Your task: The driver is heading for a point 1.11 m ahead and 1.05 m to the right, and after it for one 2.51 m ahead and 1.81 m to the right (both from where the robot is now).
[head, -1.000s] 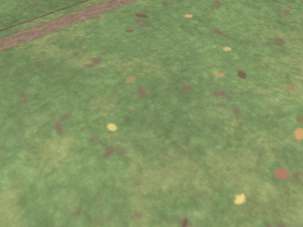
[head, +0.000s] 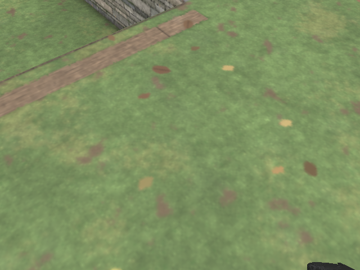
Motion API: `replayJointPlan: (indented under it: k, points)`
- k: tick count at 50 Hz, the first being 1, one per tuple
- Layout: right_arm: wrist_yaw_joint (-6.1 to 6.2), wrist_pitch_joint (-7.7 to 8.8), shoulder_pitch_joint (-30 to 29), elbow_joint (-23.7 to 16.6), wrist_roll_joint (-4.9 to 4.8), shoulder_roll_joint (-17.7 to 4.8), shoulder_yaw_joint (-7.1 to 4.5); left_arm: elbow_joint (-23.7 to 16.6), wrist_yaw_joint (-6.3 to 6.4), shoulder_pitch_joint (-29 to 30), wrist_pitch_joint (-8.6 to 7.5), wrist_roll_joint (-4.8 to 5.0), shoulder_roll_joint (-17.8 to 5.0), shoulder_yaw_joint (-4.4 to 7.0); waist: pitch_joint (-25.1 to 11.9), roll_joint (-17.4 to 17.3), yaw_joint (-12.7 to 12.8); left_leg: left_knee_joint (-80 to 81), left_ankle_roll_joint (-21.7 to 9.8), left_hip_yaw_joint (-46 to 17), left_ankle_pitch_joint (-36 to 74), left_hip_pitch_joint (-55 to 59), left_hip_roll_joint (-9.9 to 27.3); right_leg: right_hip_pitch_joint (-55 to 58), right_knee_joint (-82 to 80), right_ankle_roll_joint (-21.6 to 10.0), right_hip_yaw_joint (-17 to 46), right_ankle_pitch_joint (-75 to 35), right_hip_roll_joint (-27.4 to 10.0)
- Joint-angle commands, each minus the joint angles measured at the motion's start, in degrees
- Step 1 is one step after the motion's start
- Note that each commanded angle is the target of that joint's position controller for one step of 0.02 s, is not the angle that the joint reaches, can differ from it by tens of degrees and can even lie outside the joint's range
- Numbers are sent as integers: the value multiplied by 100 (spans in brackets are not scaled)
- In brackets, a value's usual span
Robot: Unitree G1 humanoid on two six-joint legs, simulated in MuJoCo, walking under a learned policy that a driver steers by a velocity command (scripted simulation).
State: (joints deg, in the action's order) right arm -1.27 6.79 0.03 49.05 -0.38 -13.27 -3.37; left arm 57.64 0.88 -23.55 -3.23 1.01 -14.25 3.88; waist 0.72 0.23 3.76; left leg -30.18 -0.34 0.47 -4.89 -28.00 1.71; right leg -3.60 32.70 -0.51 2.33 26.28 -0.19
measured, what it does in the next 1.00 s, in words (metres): walks ahead, turning right: right foot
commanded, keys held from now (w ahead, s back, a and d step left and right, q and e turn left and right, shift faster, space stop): w+e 1.00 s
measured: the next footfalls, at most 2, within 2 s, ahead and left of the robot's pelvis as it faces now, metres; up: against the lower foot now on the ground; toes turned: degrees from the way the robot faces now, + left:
right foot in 0.52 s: +0.38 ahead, -0.18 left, +0.00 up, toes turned -22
left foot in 1.02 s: +0.74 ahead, -0.14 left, +0.00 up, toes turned -39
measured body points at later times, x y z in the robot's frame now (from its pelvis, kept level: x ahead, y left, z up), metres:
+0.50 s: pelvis +0.25 -0.04 +0.00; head +0.27 -0.06 +0.45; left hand +0.51 +0.13 -0.09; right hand +0.16 -0.31 -0.14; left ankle +0.12 +0.12 -0.72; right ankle +0.35 -0.18 -0.71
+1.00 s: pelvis +0.51 -0.14 +0.01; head +0.53 -0.17 +0.46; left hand +0.69 +0.10 -0.10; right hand +0.59 -0.47 -0.07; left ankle +0.71 -0.12 -0.71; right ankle +0.35 -0.17 -0.72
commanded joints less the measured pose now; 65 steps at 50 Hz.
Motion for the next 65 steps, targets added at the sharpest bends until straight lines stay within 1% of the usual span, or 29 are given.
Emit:
replayJointPlan:
  k: [1,2,4,6,8,16,21,23,25,26,27,28,29,30,31,33,38,42,46,49,51,52,53,54,55,56,57,59,65]
  points:
    - [54,-3,2394,284,59,-1319,-374,-512,-8,-280,-223,95,-305,-15,-2098,-1578,-990,1224,-1376,-4077,-1639,4912,2244,-3826,4027,-160,546,723,123]
    - [70,9,1947,190,46,-963,-266,-656,-7,194,-243,192,-696,98,-1348,-1153,-951,1293,-1108,-3217,-1689,4239,2089,-4159,4269,-247,560,290,-148]
    - [64,2,1211,119,81,-643,-164,-747,37,609,-185,109,-629,147,-542,-580,-659,1629,-896,-1967,-920,2761,1706,-3783,3892,-275,397,-593,-606]
    - [74,17,1004,174,126,-484,-130,-749,7,465,-32,111,-413,185,-292,-776,-402,1958,-828,-1174,-491,2093,1446,-3279,3568,-288,393,-946,-808]
    - [115,44,1073,251,114,-604,-177,-848,-7,560,87,108,-265,185,-118,-632,-342,2165,-913,-719,-95,1923,1451,-3373,3383,-253,345,-1196,-860]
    - [277,-44,1414,358,98,-959,-283,-1344,-203,1797,117,12,-198,132,304,-297,-604,2371,-835,642,572,2301,1393,-3708,1386,-131,-28,-2817,-754]
    - [272,-211,1789,456,-25,-1145,-354,-1754,-378,2514,134,31,-215,78,548,-312,-787,1997,-730,1037,1073,3148,1623,-3757,625,-328,-462,-2273,-605]
    - [274,-278,1676,412,-80,-1302,-398,-1842,-420,2384,149,30,-369,143,355,-471,-584,1420,-623,1222,2663,3327,1653,-3220,511,-521,-762,-1726,-321]
    - [286,-369,1479,343,-141,-1444,-429,-1656,-410,1367,164,56,-711,343,-263,-565,61,-126,-456,1439,4351,3208,1501,-1777,264,-810,-1097,-1497,203]
    - [290,-377,1474,303,-121,-1373,-390,-1371,-328,371,180,67,-1109,563,-792,-351,524,-1522,-221,1526,3813,2439,1252,-186,-76,-1039,-929,-1825,398]
    - [266,-314,1591,124,166,-783,-209,-1240,-200,-117,223,82,-1708,697,-1105,978,373,-3494,59,1471,-276,617,777,1272,-157,-1421,1072,-2172,-874]
    - [188,-69,1848,-207,81,-401,-57,-1466,-250,82,106,32,-1945,654,-2048,1584,-91,-4997,257,163,-3070,-1252,-329,2646,-1324,-2575,4430,-719,-1941]
    - [128,133,1014,-319,-189,-924,-165,-1461,-308,-12,27,-11,-1400,496,-1767,615,312,-5224,102,-500,-2681,-1910,-68,2512,-1784,-2216,4193,-776,-1895]
    - [111,222,772,-409,-270,-950,-170,-1438,-304,208,-45,-14,-1165,426,-1102,513,196,-4905,-62,-431,-2136,-2136,162,1908,-1714,-1977,3322,-1205,-1701]
    - [164,233,832,-281,-146,-909,-174,-1539,-296,670,-80,3,-970,361,-740,11,-89,-4430,-81,-480,-1678,-1733,436,1013,-1682,-1768,2621,-1769,-1433]
    - [180,91,1013,-213,-4,-1003,-262,-1707,-240,1179,-91,-66,-703,257,-494,132,-452,-3725,-1,-529,-1276,-899,676,-147,-1859,-1604,1901,-2507,-1094]
    - [206,-99,338,-517,125,-713,-208,-1633,-49,752,-128,-13,-1009,317,-165,139,-360,-2090,360,-353,-204,-950,433,-733,-2089,-1556,1352,-3102,-805]
    - [112,-44,-408,-758,55,-569,-119,-1556,2,472,-80,13,-993,311,18,432,-66,-491,333,-304,1010,-528,75,-937,-2027,-1237,1178,-2381,-544]
    - [9,40,-743,-975,-10,-737,-125,-1427,16,183,-34,53,-971,312,60,505,54,123,219,-436,972,-329,-65,-520,-1603,-1153,1628,-2147,-750]
    - [-37,133,-452,-964,-25,-936,-184,-1453,70,228,40,28,-1005,329,-22,713,-142,338,50,-438,253,110,-138,-179,-1079,-1051,2050,-2449,-890]
    - [9,196,651,-713,63,-1208,-322,-1586,51,423,58,0,-760,234,-668,680,-703,508,-283,-447,251,1799,23,-487,70,-779,1840,-3076,-427]
    - [56,184,1632,-624,131,-1548,-402,-1734,34,408,48,-113,-478,116,-1561,16,-1062,349,-618,-1447,-25,3417,1035,-1341,1737,-539,1307,-2064,-7]
    - [17,96,2014,-420,158,-1846,-478,-1866,24,-491,-10,103,-190,39,-2170,-2168,-587,1001,-1489,-4223,-1357,5069,2222,-3421,3484,-193,794,821,658]
    - [-7,68,1810,-558,24,-1246,-334,-1701,45,-406,-5,165,-826,132,-1695,-1442,-707,1261,-1320,-4448,-2491,4781,2203,-4069,4207,-152,986,671,163]
    - [23,22,1532,-635,4,-912,-246,-1789,35,225,25,126,-1109,210,-965,-839,-840,1346,-1069,-3470,-2369,4018,1975,-4213,4308,-130,821,118,-34]
    - [30,-22,1225,-668,62,-856,-203,-1849,44,520,53,72,-1055,216,-535,-395,-718,1458,-949,-2744,-1642,3230,1747,-3977,4178,-104,635,-306,-253]
    - [37,-47,1060,-627,97,-757,-175,-1917,27,706,57,8,-975,232,-229,-362,-616,1592,-934,-2241,-1067,2667,1547,-3839,3900,-105,621,-572,-416]
    - [56,-13,992,-556,121,-696,-156,-1946,-30,593,119,81,-748,223,-146,-648,-443,1871,-896,-1496,-550,2165,1301,-3439,3595,-115,524,-797,-635]
    - [98,15,1172,-366,76,-1043,-269,-2247,-93,1102,178,55,-522,145,-11,-404,-489,2195,-1049,-298,652,2344,1350,-3924,2462,32,368,-1888,-763]
Velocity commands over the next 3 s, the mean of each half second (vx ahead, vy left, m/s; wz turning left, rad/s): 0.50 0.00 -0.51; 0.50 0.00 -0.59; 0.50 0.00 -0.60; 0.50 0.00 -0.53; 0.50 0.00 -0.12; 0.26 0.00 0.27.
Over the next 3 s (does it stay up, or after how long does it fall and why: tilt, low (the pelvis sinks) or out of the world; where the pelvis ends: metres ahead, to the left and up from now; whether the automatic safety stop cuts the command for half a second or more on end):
stays up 1.03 -1.00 0.02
